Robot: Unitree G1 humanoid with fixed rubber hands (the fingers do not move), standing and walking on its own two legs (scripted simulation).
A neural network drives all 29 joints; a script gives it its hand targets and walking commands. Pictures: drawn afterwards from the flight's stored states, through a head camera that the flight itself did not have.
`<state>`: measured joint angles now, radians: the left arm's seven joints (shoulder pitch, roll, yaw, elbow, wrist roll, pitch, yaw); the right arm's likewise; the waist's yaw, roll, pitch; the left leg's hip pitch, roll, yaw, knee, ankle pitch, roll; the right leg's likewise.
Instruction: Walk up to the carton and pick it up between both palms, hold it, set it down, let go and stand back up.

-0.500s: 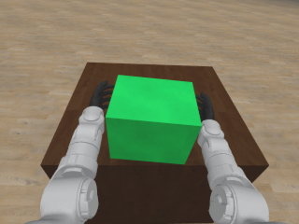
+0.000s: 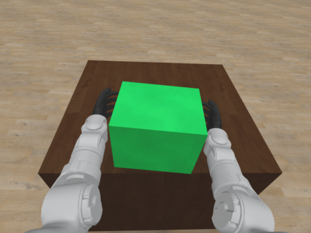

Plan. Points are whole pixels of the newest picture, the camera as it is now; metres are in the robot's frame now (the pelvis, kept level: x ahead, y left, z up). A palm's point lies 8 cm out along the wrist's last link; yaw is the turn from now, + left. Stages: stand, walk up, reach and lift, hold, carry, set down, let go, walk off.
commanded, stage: set down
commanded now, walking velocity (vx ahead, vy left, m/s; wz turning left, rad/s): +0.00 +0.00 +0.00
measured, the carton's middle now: (156, 127) +0.41 +0.01 +0.07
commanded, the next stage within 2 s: none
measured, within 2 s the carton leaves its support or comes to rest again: rests again in 1.62 s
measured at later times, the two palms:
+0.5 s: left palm (102, 116) +0.42 +0.17 +0.10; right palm (212, 130) +0.39 -0.15 +0.08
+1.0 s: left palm (103, 118) +0.42 +0.16 +0.08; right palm (212, 133) +0.39 -0.15 +0.06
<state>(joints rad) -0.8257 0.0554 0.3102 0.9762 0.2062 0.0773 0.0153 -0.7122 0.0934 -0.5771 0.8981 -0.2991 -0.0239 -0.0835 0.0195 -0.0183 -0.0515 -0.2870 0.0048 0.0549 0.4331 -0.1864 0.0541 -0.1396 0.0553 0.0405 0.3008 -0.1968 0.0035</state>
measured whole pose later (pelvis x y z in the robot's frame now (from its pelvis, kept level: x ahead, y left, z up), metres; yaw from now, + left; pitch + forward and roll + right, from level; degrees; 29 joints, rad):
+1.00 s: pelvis +0.01 +0.00 +0.00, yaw -1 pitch +3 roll -2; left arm -0.84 0.06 0.38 1.04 0.31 0.01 -0.02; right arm -0.71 0.17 -0.76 0.89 -0.49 -0.09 -0.05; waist 0.01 -0.02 -0.02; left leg -0.29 0.00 0.07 0.43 -0.20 0.05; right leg -0.14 0.05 0.04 0.30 -0.21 0.01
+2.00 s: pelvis +0.02 +0.00 +0.00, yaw -1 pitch +10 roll -2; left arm -0.83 0.05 0.40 1.07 0.33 -0.16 -0.03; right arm -0.71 0.17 -0.81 0.94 -0.51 -0.30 -0.06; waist 0.01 -0.02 -0.03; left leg -0.42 0.00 0.07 0.43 -0.19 0.05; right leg -0.27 0.05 0.04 0.30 -0.20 0.00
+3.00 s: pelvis +0.01 +0.00 -0.01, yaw -1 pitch +17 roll -2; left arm -0.84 0.17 0.22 1.27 0.02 -0.25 0.04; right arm -0.73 -0.08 -0.17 1.24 0.07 -0.36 -0.15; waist -0.04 -0.02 -0.17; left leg -0.58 0.01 0.07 0.43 -0.15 0.05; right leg -0.46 0.05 0.04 0.35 -0.19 0.00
